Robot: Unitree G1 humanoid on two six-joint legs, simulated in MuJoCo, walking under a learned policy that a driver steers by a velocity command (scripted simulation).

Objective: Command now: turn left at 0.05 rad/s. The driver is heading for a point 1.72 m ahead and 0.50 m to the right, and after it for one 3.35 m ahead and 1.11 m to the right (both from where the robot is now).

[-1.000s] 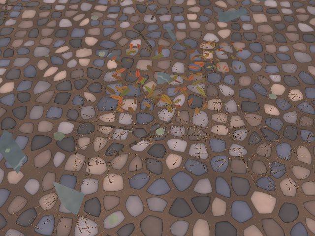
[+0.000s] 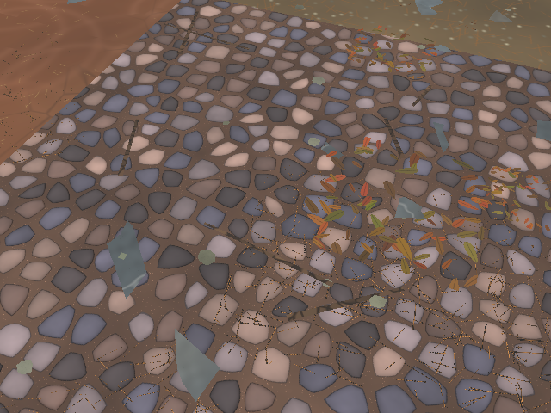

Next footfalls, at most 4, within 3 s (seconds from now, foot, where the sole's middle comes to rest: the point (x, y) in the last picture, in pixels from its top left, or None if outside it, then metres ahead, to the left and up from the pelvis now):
1.18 left None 0.43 0.11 -0.77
1.72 right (337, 328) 0.74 -0.13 -0.77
2.22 left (262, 239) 1.03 0.08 -0.77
2.76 right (369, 200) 1.20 -0.26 -0.77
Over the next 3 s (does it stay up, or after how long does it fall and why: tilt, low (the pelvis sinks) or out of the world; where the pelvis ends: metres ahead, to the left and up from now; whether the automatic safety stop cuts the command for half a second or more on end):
stays up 1.20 -0.18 0.01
